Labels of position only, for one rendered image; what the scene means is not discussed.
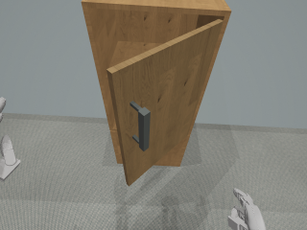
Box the handle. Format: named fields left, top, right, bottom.
left=130, top=101, right=151, bottom=151

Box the cupboard door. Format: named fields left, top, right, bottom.
left=106, top=19, right=224, bottom=186

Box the robot right hand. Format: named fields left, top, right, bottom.
left=227, top=188, right=267, bottom=230

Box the robot left hand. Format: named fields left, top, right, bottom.
left=0, top=97, right=21, bottom=182

